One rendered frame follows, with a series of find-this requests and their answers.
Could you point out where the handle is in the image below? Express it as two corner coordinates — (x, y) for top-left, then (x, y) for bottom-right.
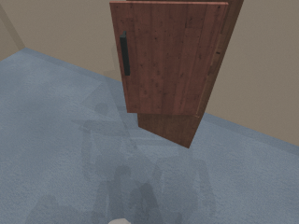
(120, 31), (131, 76)

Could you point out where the cupboard door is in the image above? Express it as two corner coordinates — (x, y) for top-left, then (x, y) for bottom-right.
(109, 0), (229, 116)

